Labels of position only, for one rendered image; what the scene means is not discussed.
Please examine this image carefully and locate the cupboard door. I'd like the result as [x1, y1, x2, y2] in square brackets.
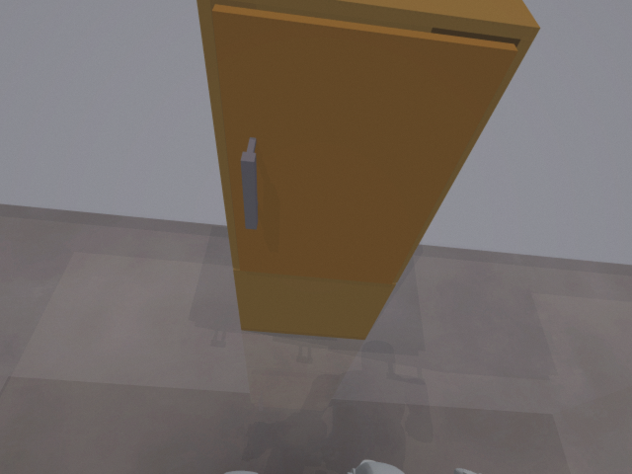
[212, 4, 517, 284]

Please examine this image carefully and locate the handle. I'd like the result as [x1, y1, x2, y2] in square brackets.
[241, 137, 258, 230]

